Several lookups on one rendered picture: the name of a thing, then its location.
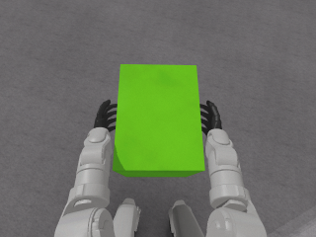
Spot robot left upper arm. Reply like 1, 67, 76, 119
54, 206, 116, 237

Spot carton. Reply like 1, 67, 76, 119
113, 64, 205, 178

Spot right robot hand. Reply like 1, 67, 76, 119
199, 100, 222, 136

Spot left robot hand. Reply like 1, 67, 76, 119
94, 99, 118, 132

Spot robot left shin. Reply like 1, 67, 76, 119
118, 197, 136, 208

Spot right robot forearm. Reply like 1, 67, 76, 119
203, 128, 268, 237

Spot left robot forearm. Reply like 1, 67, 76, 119
54, 127, 113, 237

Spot robot right upper arm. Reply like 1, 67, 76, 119
205, 207, 267, 237

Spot robot right thigh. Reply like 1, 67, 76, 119
168, 204, 204, 237

